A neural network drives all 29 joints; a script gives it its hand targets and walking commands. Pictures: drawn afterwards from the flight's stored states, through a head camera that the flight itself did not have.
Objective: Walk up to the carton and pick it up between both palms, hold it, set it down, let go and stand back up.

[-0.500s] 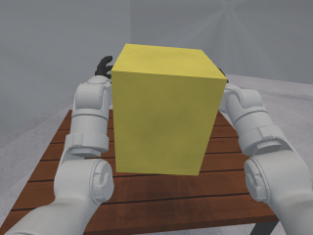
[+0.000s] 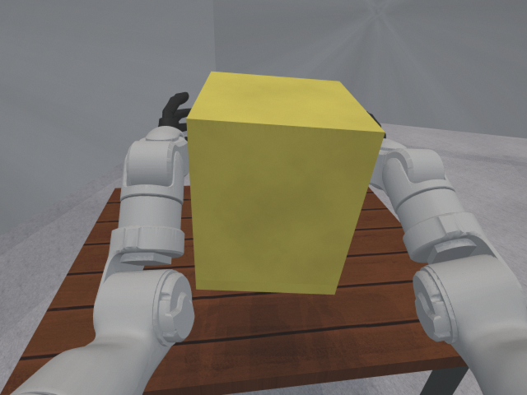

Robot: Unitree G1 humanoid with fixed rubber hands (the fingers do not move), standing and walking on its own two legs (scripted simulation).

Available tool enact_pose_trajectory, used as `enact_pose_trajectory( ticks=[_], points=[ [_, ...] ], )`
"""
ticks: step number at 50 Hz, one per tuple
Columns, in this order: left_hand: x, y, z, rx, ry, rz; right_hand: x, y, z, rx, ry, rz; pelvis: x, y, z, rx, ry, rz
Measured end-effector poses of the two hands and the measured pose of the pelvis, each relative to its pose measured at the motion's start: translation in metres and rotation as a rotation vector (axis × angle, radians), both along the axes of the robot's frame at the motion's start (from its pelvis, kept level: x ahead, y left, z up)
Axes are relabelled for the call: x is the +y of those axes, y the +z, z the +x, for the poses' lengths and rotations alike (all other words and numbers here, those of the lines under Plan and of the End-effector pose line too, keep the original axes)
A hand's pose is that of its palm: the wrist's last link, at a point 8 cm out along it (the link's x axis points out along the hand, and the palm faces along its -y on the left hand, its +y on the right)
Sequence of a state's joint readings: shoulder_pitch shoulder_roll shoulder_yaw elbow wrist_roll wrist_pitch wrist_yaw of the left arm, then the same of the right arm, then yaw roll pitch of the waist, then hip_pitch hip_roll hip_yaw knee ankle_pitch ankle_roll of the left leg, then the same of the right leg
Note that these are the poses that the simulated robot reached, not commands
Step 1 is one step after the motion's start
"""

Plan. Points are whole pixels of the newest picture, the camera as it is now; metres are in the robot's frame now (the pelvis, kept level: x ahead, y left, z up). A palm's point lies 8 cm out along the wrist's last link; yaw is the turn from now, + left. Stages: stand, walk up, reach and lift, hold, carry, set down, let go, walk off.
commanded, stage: hold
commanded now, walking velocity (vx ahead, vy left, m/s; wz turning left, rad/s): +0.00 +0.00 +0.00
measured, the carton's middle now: (271, 180) +0.35 +0.00 +0.25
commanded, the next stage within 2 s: set down in 1.92 s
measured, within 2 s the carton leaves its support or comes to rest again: neither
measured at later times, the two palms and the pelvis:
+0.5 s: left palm (171, 143) +0.37 +0.15 +0.30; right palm (369, 154) +0.36 -0.14 +0.29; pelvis +0.00 +0.00 +0.00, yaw +1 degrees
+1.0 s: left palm (173, 142) +0.36 +0.15 +0.31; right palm (372, 156) +0.36 -0.15 +0.29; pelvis +0.00 +0.00 +0.00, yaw +0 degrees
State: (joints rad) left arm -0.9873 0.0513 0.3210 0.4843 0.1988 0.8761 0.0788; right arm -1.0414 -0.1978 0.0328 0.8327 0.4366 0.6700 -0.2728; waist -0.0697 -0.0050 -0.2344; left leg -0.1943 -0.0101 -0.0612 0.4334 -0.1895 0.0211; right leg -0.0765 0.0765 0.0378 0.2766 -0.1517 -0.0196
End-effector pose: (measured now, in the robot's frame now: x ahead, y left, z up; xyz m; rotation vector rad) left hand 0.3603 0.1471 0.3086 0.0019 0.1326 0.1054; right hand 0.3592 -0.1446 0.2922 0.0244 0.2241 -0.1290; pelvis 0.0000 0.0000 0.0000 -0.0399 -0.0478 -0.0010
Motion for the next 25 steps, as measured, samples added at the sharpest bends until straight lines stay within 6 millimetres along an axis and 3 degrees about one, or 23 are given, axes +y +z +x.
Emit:
enact_pose_trajectory(
  ticks=[25],
  points=[
    [0.0009, -0.0040, 0.0058, 0.004, 0.003, -0.008, 0.0010, -0.0011, 0.0055, 0.005, 0.000, -0.012, -0.0045, -0.0002, 0.0031, 0.010, 0.009, -0.002]
  ],
)
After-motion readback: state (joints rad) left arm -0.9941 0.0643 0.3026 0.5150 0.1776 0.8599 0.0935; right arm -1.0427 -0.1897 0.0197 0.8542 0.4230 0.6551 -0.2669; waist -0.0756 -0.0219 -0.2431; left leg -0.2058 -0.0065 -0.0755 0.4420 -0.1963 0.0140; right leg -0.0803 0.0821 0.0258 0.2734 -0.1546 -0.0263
